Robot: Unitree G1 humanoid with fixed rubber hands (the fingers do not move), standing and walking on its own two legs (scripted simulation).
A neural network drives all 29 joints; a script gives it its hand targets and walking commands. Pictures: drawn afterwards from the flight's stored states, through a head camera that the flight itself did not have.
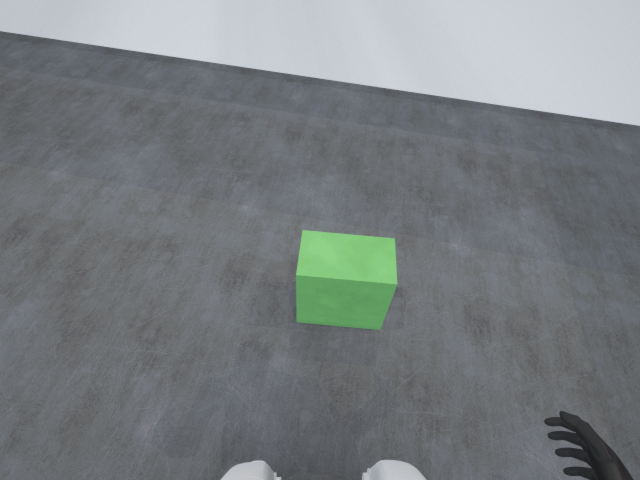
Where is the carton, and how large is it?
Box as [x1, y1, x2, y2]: [296, 230, 396, 329]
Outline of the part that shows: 302,230 296,272 296,321 379,329 396,286 394,238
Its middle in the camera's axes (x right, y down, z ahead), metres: +0.07 +0.15 +1.27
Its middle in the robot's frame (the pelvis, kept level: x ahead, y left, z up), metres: +0.75 -0.07 -0.61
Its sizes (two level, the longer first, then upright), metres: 0.292 0.170 0.298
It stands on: the floor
